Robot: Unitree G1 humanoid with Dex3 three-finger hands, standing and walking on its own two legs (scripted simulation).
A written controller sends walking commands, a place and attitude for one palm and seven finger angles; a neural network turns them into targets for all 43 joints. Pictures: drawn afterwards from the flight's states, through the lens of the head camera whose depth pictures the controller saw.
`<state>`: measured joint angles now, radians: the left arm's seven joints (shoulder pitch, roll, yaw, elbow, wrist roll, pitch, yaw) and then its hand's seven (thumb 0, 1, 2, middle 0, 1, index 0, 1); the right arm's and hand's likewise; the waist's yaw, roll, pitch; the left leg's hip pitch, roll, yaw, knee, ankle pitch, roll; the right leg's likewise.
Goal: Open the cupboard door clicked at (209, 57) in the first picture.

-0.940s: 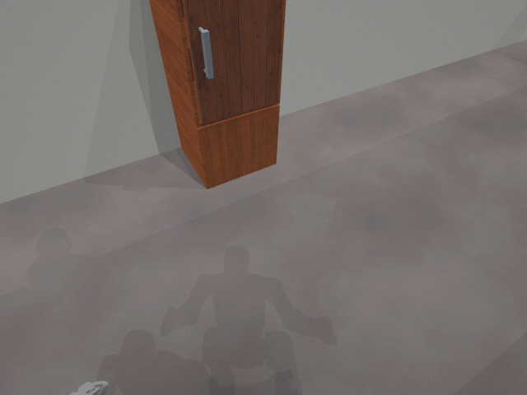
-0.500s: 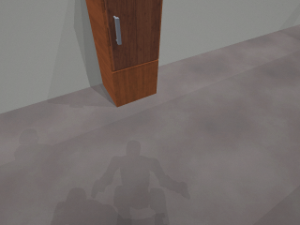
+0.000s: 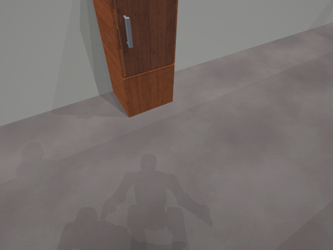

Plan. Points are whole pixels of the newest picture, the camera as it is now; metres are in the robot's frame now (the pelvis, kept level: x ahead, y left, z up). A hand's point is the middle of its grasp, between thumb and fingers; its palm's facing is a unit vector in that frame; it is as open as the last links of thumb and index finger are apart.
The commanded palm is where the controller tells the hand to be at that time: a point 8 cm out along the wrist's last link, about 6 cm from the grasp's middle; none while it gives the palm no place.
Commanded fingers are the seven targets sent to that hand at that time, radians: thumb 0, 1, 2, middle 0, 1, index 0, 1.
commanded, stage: look at it before walking up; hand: left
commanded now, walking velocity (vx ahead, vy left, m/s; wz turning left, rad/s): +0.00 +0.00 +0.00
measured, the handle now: (127, 31) +1.24 +0.30 -0.04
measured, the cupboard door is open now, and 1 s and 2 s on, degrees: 0 0 0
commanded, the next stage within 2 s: walk to a spot facing it in 0.50 s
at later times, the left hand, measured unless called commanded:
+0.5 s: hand out of the picture +0.09 +0.24 -0.16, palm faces -0.04 -0.94 -0.33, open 7.4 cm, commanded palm none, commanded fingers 0.00 0.90 0.90 -0.20 -0.30 -0.20 -0.30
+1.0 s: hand out of the picture +0.11 +0.15 -0.18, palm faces -0.14 -0.96 -0.25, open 7.4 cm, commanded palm none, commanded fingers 0.00 0.90 0.90 -0.20 -0.30 -0.20 -0.30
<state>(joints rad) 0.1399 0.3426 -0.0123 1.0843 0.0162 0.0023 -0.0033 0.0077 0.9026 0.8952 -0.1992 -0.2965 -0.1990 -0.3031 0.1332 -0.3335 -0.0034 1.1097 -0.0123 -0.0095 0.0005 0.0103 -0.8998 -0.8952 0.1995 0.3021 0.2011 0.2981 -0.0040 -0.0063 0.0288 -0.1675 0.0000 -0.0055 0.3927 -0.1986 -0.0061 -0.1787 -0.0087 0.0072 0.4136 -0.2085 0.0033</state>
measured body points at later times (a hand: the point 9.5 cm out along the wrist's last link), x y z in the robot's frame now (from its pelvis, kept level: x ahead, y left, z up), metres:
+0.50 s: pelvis +0.01 +0.00 +0.00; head +0.02 +0.00 +0.45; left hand +0.09 +0.29 -0.13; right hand +0.10 -0.30 -0.13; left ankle +0.01 +0.12 -0.74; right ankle +0.01 -0.12 -0.74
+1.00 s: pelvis +0.07 -0.05 -0.02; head +0.08 -0.07 +0.42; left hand +0.11 +0.20 -0.16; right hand +0.03 -0.30 -0.19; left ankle +0.01 +0.11 -0.72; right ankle +0.06 -0.13 -0.75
